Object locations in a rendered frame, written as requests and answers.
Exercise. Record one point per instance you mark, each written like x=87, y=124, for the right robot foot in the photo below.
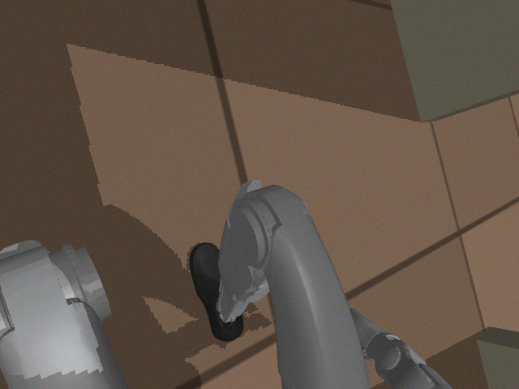
x=206, y=278

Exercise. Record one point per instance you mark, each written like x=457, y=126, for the right robot arm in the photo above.
x=400, y=366

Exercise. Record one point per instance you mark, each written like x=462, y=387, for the right robot hand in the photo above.
x=366, y=329

